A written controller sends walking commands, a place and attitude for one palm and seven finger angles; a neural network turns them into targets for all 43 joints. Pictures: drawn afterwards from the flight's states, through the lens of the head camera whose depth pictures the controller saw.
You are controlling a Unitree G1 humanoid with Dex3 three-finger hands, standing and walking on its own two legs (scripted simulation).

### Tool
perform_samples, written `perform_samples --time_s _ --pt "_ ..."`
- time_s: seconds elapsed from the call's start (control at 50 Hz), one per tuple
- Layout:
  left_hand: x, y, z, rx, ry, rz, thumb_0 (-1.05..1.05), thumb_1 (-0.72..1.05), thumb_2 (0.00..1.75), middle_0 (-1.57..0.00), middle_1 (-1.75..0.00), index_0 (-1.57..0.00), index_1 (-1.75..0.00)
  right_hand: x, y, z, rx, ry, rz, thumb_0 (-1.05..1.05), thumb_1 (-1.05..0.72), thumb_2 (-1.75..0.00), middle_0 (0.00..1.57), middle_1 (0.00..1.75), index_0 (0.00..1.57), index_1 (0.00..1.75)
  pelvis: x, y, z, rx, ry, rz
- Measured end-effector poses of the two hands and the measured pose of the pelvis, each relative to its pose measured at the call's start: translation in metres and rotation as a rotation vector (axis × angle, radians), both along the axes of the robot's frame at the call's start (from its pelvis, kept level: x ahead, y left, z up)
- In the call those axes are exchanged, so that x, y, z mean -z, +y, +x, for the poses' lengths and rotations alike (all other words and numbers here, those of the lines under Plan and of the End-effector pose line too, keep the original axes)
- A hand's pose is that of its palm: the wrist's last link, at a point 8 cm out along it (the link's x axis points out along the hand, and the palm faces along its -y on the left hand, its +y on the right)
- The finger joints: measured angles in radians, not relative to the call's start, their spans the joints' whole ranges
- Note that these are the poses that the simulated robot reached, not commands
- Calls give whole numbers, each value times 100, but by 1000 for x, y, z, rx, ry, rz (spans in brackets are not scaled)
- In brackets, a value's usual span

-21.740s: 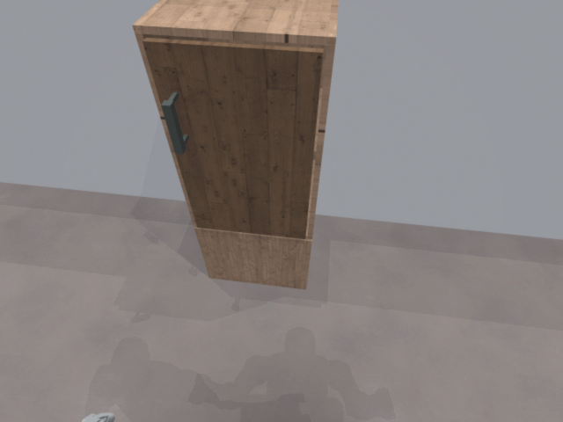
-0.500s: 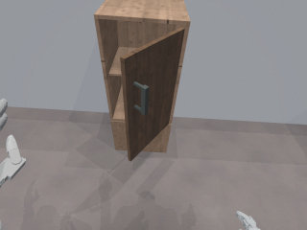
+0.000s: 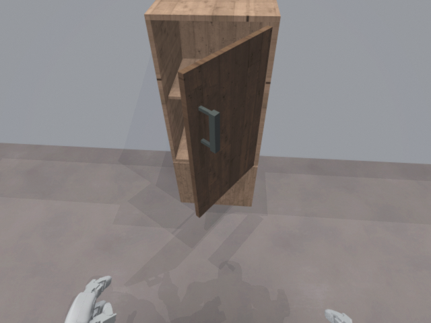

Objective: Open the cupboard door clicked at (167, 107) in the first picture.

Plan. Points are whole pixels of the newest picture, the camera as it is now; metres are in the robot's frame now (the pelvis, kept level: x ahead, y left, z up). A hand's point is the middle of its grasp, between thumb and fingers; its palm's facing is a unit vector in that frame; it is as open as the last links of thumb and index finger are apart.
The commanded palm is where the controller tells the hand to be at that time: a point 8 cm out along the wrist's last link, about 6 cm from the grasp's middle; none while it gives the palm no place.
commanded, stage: let the arm hang, fingers relaxed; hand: left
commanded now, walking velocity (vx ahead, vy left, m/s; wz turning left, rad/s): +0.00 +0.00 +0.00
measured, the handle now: (209, 129) +0.58 +0.04 +0.03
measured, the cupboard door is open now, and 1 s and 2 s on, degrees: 54 54 54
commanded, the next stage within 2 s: look to check the result in 0.90 s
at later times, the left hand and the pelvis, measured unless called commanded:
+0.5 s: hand out of the picture -0.05 +0.19 -0.16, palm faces +0.03 -0.97 -0.24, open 7.3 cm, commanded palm none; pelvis -0.01 +0.00 +0.01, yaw +0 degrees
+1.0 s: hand out of the picture +0.01 +0.17 -0.16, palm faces +0.03 -0.98 -0.21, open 7.3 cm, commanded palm none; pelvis +0.00 -0.01 +0.01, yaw +0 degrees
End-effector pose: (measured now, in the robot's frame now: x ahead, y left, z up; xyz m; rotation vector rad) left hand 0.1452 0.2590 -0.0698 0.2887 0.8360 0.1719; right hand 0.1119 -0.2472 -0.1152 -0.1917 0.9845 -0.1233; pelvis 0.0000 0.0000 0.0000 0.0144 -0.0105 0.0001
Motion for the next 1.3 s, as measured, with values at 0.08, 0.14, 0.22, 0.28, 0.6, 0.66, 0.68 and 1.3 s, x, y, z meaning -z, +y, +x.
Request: perform_samples --time_s 0.08,0.14,0.22,0.28,0.6,0.66,0.68,1.3 --pt "57 -46 -79 -27 330 -151 1 92 90 -20 -30 -20 -30 3 0 -36 34 134 -8 0 -90 -90 20 30 21 30 -5 -3 -4 4 -15 -12" --pt "66 -38 -121 -106 436 -149 -1 100 89 -21 -30 -21 -30 6 3 -67 35 260 -13 0 -90 -90 20 30 20 30 -8 -7 -7 -5 -13 -22" --pt "64 -28 -169 -151 566 -131 -1 99 89 -21 -30 -21 -30 13 8 -105 50 393 1 0 -90 -90 20 30 20 30 -11 -7 -10 -11 -10 -29" --pt "59 -22 -194 -178 636 -112 0 96 90 -20 -30 -21 -30 17 14 -126 65 456 19 0 -90 -90 20 30 20 30 -12 -6 -11 -13 -11 -29" --pt "60 -31 -173 -162 583 -121 1 91 90 -20 -30 -20 -30 27 42 -150 99 486 91 0 -91 -90 20 30 20 30 -11 0 -13 -6 -13 -17" --pt "61 -37 -158 -147 544 -134 1 91 90 -20 -30 -20 -30 27 43 -144 100 466 97 0 -91 -90 20 30 20 30 -11 0 -12 -5 -11 -16" --pt "61 -39 -154 -143 533 -138 1 91 90 -20 -30 -20 -30 27 43 -141 101 459 97 0 -91 -90 20 30 20 30 -11 -1 -11 -4 -11 -15" --pt "58 -44 -133 -148 551 -126 1 90 90 -20 -30 -20 -30 23 19 -101 83 430 56 0 -91 -90 20 30 20 30 -14 -10 10 -4 -10 -13"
